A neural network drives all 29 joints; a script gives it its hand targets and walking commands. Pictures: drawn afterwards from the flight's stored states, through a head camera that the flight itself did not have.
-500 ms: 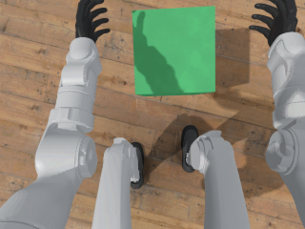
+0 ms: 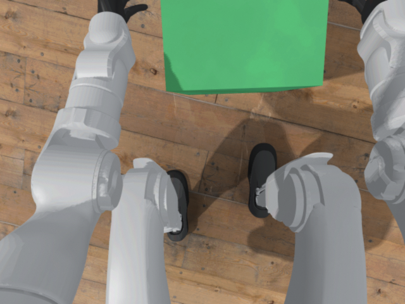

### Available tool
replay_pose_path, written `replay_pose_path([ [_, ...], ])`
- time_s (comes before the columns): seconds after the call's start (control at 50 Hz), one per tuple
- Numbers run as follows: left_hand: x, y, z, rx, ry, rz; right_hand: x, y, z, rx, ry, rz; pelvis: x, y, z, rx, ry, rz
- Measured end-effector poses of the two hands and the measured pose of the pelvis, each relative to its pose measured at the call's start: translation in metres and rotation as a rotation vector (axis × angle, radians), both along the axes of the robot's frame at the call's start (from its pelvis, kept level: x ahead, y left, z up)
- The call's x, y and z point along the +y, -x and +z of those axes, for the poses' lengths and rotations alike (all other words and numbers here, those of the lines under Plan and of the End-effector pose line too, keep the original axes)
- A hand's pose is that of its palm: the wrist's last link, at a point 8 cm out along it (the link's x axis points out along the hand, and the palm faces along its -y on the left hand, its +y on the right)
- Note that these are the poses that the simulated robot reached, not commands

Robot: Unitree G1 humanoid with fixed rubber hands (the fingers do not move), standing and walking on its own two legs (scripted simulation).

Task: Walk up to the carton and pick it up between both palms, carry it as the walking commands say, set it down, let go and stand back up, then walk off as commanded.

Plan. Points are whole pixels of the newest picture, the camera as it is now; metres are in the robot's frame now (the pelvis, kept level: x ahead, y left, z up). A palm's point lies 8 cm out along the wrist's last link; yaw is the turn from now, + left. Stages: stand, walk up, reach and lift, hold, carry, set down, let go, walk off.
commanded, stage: reach and lift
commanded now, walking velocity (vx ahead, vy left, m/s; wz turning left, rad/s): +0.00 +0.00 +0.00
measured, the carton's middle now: (235, 30) +0.53 -0.07 -0.27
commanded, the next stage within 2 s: none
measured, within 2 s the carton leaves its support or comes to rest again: leaves its support in 1.74 s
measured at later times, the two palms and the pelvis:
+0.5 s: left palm (124, 19) +0.55 +0.12 -0.19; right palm (364, 10) +0.52 -0.26 -0.19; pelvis -0.01 +0.00 -0.03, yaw +0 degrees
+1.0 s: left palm (140, 19) +0.55 +0.09 -0.19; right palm (339, 7) +0.53 -0.22 -0.19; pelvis -0.01 +0.00 -0.02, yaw +0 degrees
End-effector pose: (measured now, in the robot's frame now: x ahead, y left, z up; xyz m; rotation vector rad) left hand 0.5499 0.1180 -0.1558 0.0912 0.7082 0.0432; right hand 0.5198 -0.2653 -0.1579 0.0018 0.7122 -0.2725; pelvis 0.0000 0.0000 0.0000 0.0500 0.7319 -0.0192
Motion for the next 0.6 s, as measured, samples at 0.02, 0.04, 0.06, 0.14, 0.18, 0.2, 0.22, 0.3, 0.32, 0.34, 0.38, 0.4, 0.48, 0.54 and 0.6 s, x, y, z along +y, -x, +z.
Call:
replay_pose_path([
  [0.02, 0.0, 0.001, -0.005, 0.003, 0.0, -0.001, 0.0, 0.0, -0.005, 0.003, 0.0, 0.0, 0.0, 0.0, -0.004, -0.007, 0.0, 0.0],
  [0.04, 0.0, 0.001, -0.011, 0.006, 0.0, -0.002, 0.001, 0.0, -0.011, 0.005, -0.001, -0.001, 0.0, 0.001, -0.007, -0.015, 0.0, 0.0],
  [0.06, 0.0, 0.001, -0.016, 0.009, 0.0, -0.003, 0.001, 0.0, -0.016, 0.007, -0.001, -0.001, 0.0, 0.001, -0.01, -0.022, 0.0, 0.0],
  [0.14, 0.0, 0.002, -0.033, 0.012, 0.002, -0.006, 0.002, 0.001, -0.033, 0.011, -0.002, -0.003, 0.0, 0.003, -0.022, -0.05, 0.001, 0.0],
  [0.18, 0.0, 0.002, -0.038, 0.01, 0.004, -0.006, 0.002, 0.001, -0.039, 0.01, -0.002, -0.004, 0.0, 0.004, -0.027, -0.064, 0.001, 0.0],
  [0.2, -0.001, 0.002, -0.04, 0.008, 0.004, -0.005, 0.002, 0.001, -0.042, 0.009, -0.001, -0.005, 0.001, 0.005, -0.029, -0.071, 0.001, -0.001],
  [0.22, -0.001, 0.001, -0.042, 0.006, 0.005, -0.005, 0.002, 0.001, -0.044, 0.008, -0.001, -0.006, 0.001, 0.005, -0.03, -0.078, 0.001, -0.001],
  [0.3, 0.0, -0.001, -0.044, 0.001, 0.007, -0.002, 0.002, -0.001, -0.046, 0.003, 0.0, -0.008, 0.002, 0.007, -0.035, -0.1, 0.002, -0.001],
  [0.32, 0.0, -0.002, -0.043, 0.001, 0.007, -0.002, 0.001, -0.001, -0.046, 0.002, 0.0, -0.008, 0.002, 0.007, -0.035, -0.105, 0.002, -0.001],
  [0.34, 0.0, -0.002, -0.043, 0.0, 0.007, -0.001, 0.001, -0.001, -0.045, 0.001, 0.001, -0.008, 0.002, 0.008, -0.036, -0.108, 0.002, -0.001],
  [0.38, -0.001, -0.003, -0.041, 0.001, 0.007, -0.001, 0.001, -0.002, -0.042, 0.001, 0.001, -0.007, 0.003, 0.008, -0.036, -0.113, 0.002, 0.0],
  [0.4, -0.001, -0.003, -0.04, 0.002, 0.008, -0.002, 0.001, -0.002, -0.041, 0.001, 0.001, -0.006, 0.003, 0.008, -0.035, -0.115, 0.002, 0.0],
  [0.48, -0.002, -0.003, -0.035, 0.006, 0.007, -0.005, 0.002, -0.002, -0.035, 0.004, 0.0, -0.001, 0.004, 0.008, -0.033, -0.115, 0.003, 0.001],
  [0.54, -0.003, -0.002, -0.033, 0.009, 0.007, -0.008, 0.005, -0.002, -0.032, 0.007, -0.003, 0.005, 0.004, 0.008, -0.031, -0.112, 0.003, 0.003],
  [0.6, -0.005, 0.0, -0.032, 0.012, 0.006, -0.013, 0.008, -0.003, -0.031, 0.01, -0.007, 0.012, 0.004, 0.008, -0.029, -0.108, 0.003, 0.005],
])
